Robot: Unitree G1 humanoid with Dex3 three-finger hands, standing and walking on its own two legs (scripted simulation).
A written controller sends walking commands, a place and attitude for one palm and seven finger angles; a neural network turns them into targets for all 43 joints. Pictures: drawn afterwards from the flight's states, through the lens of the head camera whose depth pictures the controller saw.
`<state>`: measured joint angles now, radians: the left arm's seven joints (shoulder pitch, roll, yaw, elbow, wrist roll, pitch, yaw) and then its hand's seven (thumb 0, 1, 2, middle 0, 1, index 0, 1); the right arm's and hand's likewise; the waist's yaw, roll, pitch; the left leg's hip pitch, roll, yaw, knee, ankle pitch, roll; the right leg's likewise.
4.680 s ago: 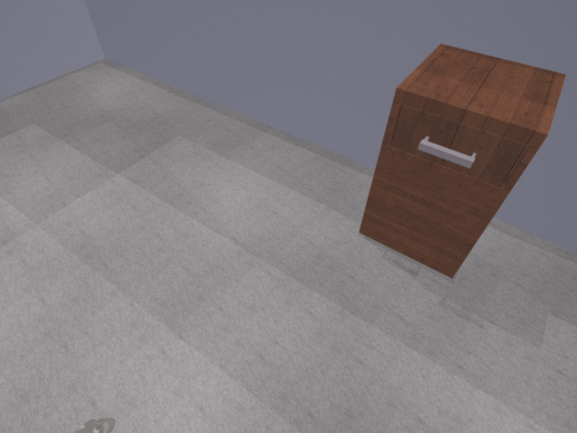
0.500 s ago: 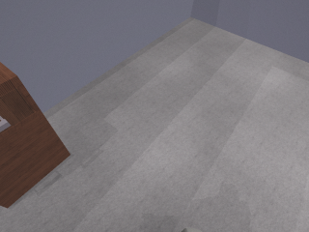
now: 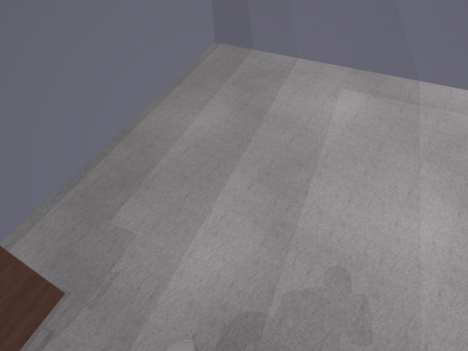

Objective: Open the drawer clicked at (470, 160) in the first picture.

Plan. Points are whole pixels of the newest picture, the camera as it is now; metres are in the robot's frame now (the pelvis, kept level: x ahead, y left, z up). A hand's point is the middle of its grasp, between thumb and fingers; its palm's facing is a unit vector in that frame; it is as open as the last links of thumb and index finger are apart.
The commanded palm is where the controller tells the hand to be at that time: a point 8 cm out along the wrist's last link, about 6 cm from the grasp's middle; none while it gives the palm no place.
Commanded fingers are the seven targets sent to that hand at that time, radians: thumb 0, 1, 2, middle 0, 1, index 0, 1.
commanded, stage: walk to a spot facing it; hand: left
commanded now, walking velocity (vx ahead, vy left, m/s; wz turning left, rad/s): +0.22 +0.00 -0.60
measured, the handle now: out of the picture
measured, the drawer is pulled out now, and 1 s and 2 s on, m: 0.00 0.00 0.00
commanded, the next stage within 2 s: turn to face it in 0.46 s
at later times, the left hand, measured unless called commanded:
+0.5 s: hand (141, 309) +0.23 +0.22 -0.17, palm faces -0.26 -0.94 -0.20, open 7.4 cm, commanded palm none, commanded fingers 0.00 0.90 0.90 -0.20 -0.30 -0.20 -0.30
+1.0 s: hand (194, 279) +0.30 +0.12 -0.17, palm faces -0.23 -0.96 -0.15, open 7.3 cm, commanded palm none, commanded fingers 0.00 0.90 0.90 -0.20 -0.30 -0.20 -0.30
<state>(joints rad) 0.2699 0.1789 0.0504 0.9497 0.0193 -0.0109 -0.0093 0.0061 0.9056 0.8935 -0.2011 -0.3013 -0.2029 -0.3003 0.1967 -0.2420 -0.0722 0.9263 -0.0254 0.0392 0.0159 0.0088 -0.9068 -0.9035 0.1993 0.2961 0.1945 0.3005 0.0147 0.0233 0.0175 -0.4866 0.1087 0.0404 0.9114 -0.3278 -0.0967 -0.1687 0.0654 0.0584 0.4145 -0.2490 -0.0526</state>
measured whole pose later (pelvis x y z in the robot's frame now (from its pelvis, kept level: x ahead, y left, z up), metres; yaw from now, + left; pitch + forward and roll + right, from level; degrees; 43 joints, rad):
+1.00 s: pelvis +0.14 +0.00 -0.01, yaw -13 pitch -1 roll -1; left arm 0.10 0.13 0.03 0.95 0.02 0.01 0.03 0.00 0.91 0.89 -0.20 -0.30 -0.20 -0.30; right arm 0.26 -0.15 -0.05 1.01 -0.01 0.06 0.01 0.01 -0.91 -0.90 0.20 0.30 0.20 0.30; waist -0.04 -0.01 0.06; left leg -0.41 0.10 0.12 0.89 -0.44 -0.06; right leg -0.22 -0.09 -0.29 0.57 -0.31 -0.03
